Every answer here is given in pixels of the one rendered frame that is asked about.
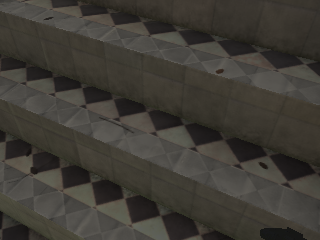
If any right robot hand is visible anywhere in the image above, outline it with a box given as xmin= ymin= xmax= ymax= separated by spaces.
xmin=260 ymin=227 xmax=307 ymax=240

